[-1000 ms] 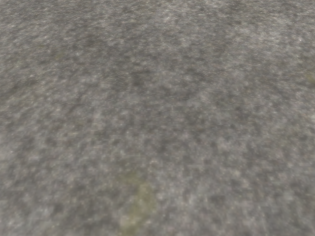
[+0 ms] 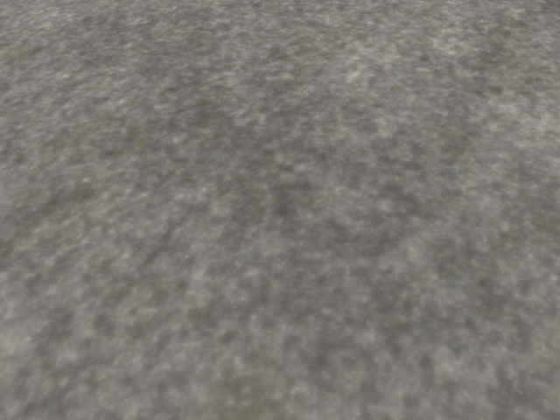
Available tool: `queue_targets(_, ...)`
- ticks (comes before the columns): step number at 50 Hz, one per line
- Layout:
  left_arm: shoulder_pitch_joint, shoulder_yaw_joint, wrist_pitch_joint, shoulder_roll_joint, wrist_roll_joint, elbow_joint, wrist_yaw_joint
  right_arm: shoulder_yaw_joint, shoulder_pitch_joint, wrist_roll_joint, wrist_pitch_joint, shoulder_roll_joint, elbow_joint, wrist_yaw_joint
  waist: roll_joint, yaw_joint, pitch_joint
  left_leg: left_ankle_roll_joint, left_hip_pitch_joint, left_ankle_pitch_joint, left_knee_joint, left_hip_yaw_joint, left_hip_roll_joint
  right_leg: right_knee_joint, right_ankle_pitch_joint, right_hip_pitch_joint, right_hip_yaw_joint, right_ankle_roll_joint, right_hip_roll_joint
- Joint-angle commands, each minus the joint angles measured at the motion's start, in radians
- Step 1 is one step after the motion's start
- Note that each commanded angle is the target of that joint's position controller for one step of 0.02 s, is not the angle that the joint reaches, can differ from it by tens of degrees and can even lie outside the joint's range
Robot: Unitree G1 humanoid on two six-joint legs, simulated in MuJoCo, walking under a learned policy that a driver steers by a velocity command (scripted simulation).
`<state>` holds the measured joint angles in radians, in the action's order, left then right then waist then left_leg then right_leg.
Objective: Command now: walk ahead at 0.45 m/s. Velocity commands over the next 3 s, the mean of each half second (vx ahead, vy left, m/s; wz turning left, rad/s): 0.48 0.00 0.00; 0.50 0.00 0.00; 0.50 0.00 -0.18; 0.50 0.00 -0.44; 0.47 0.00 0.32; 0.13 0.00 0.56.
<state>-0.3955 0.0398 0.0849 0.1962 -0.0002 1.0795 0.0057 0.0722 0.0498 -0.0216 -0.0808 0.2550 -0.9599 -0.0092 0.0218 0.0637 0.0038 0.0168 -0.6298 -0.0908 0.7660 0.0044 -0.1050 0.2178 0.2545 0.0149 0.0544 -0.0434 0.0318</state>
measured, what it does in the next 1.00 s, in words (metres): walks ahead: left foot, then right foot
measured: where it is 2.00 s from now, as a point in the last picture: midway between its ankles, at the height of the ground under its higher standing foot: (316, 212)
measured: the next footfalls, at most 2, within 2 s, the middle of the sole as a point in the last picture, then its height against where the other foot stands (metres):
left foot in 0.18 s outside the picture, level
right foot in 0.76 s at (347, 372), level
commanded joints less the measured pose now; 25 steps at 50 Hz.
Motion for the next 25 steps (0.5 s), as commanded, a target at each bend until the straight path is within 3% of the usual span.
queue_targets(1, -0.011, 0.038, 0.011, 0.191, 0.008, -0.039, 0.011, -0.011, -0.152, -0.003, -0.007, 0.021, 0.084, -0.012, -0.096, 0.0, 0.113, -0.006, 0.016, 0.117, -0.148, 0.038, 0.034, -0.126, -0.238, -0.109, -0.119, -0.147, -0.239)
queue_targets(4, -0.036, 0.045, 0.005, 0.184, 0.019, -0.022, 0.012, -0.011, -0.192, -0.008, -0.01, 0.043, 0.111, -0.025, -0.094, -0.009, 0.13, 0.029, 0.011, 0.118, -0.21, 0.011, 0.031, -0.1, -0.278, -0.021, -0.11, -0.134, -0.284)
queue_targets(6, -0.019, 0.054, -0.003, 0.197, 0.02, -0.026, 0.013, 0.0, -0.165, -0.009, -0.015, 0.075, 0.115, -0.032, -0.101, -0.043, 0.098, 0.058, 0.07, 0.068, -0.234, 0.018, 0.048, -0.036, -0.415, 0.04, -0.097, -0.115, -0.304)
queue_targets(7, -0.004, 0.058, -0.008, 0.208, 0.019, -0.031, 0.013, 0.012, -0.112, -0.007, -0.016, 0.099, 0.105, -0.032, -0.118, -0.077, 0.054, 0.073, 0.161, 0.039, -0.231, 0.04, 0.076, 0.037, -0.583, 0.055, -0.084, -0.104, -0.301)
queue_targets(8, 0.011, 0.057, -0.016, 0.204, 0.017, -0.036, 0.013, 0.032, 0.01, -0.006, -0.015, 0.13, 0.071, -0.028, -0.123, -0.143, -0.02, 0.095, 0.321, 0.021, -0.23, 0.067, 0.111, 0.186, -0.733, 0.038, -0.052, -0.083, -0.271)
queue_targets(9, 0.014, 0.048, -0.022, 0.182, 0.01, -0.045, 0.014, 0.056, 0.189, -0.006, -0.011, 0.172, 0.017, -0.022, -0.111, -0.219, -0.123, 0.124, 0.571, 0.007, -0.211, 0.045, 0.098, 0.41, -0.708, -0.075, -0.019, -0.049, -0.219)
queue_targets(10, -0.071, 0.023, -0.016, 0.099, -0.002, -0.065, 0.006, 0.077, 0.341, 0.017, -0.008, 0.26, -0.011, -0.014, 0.072, -0.205, -0.278, 0.241, 0.943, -0.133, -0.228, -0.322, -0.151, 0.797, -0.35, -0.421, 0.013, 0.006, -0.106)
queue_targets(11, -0.11, -0.002, 0.01, 0.024, 0.009, -0.061, -0.001, 0.064, 0.38, 0.015, -0.007, 0.252, -0.023, -0.021, 0.242, -0.176, -0.393, 0.321, 1.051, -0.353, -0.445, -0.745, -0.288, 1.04, 0.32, -0.619, -0.112, 0.026, 0.03)
queue_targets(12, -0.001, 0.025, 0.029, 0.122, 0.04, -0.083, -0.005, 0.041, 0.309, 0.004, -0.015, 0.181, -0.018, -0.024, 0.172, -0.182, -0.266, 0.267, 0.957, -0.438, -0.501, -0.702, -0.25, 1.146, 0.302, -0.732, -0.183, 0.001, -0.025)
queue_targets(13, 0.082, 0.035, 0.041, 0.162, 0.054, -0.113, -0.002, 0.029, 0.206, 0.002, -0.023, 0.144, 0.006, -0.024, 0.121, -0.156, -0.137, 0.229, 0.805, -0.376, -0.519, -0.561, -0.226, 1.139, 0.205, -0.773, -0.148, -0.02, -0.08)
queue_targets(14, 0.118, 0.04, 0.043, 0.17, 0.042, -0.119, 0.008, 0.018, 0.125, 0.014, -0.029, 0.115, 0.023, -0.025, 0.043, -0.122, -0.077, 0.211, 0.648, -0.267, -0.543, -0.445, -0.195, 1.087, 0.106, -0.722, -0.131, -0.027, -0.131)
queue_targets(16, 0.082, 0.049, 0.019, 0.137, 0.025, -0.108, 0.017, 0.004, 0.068, 0.035, -0.038, 0.066, 0.024, -0.031, 0.058, -0.053, -0.042, 0.191, 0.461, -0.145, -0.591, -0.3, -0.134, 0.996, 0.018, -0.593, -0.138, -0.031, -0.188)
queue_targets(18, 0.073, 0.049, -0.002, 0.108, 0.024, -0.109, 0.019, 0.003, 0.098, 0.03, -0.038, 0.072, 0.008, -0.025, 0.06, -0.037, -0.019, 0.204, 0.405, -0.113, -0.634, -0.235, -0.115, 0.928, 0.002, -0.576, -0.128, -0.022, -0.202)
queue_targets(20, 0.149, 0.054, -0.01, 0.122, 0.016, -0.139, 0.022, 0.008, 0.143, 0.029, -0.039, 0.109, -0.004, -0.009, 0.038, -0.046, 0.02, 0.216, 0.406, -0.074, -0.668, -0.205, -0.117, 0.833, -0.08, -0.652, -0.122, 0.001, -0.209)
queue_targets(22, 0.229, 0.056, -0.009, 0.128, 0.006, -0.168, 0.02, 0.01, 0.192, 0.027, -0.035, 0.123, -0.014, 0.006, 0.02, -0.065, 0.042, 0.214, 0.448, -0.021, -0.679, -0.181, -0.117, 0.715, -0.186, -0.727, -0.119, 0.024, -0.207)
queue_targets(25, 0.315, 0.051, 0.0, 0.111, 0.006, -0.193, 0.006, 0.006, 0.241, 0.022, -0.028, 0.123, -0.021, 0.017, 0.027, -0.088, 0.05, 0.184, 0.478, 0.052, -0.675, -0.104, -0.082, 0.541, -0.345, -0.716, -0.091, 0.034, -0.179)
